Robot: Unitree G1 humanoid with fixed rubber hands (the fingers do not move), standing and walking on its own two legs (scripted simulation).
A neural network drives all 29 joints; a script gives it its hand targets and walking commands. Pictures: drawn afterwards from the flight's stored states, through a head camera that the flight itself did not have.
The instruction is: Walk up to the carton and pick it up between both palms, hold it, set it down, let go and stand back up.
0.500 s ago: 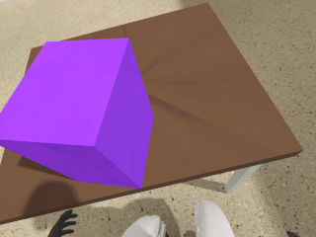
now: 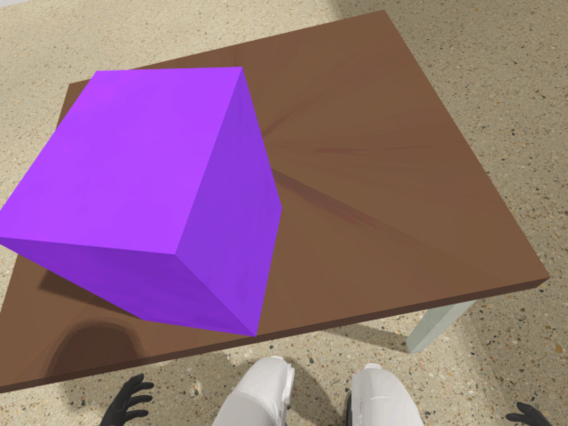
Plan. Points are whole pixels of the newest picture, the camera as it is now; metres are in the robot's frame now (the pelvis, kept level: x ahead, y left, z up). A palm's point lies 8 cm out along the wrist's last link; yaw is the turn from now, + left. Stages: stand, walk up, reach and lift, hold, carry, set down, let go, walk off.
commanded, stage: walk up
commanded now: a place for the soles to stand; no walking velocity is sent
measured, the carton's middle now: (184, 216) +0.35 +0.15 +0.11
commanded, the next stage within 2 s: none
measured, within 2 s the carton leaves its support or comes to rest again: neither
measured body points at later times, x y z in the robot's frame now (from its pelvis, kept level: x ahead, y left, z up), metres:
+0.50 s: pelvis -0.15 +0.10 -0.02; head -0.07 +0.14 +0.42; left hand -0.08 +0.43 -0.15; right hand -0.01 -0.22 -0.12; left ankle -0.07 +0.23 -0.69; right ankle -0.13 -0.02 -0.65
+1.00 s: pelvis -0.27 +0.09 -0.02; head -0.25 +0.08 +0.43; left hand -0.21 +0.43 -0.11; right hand -0.14 -0.23 -0.13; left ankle -0.29 +0.23 -0.70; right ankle -0.17 -0.02 -0.69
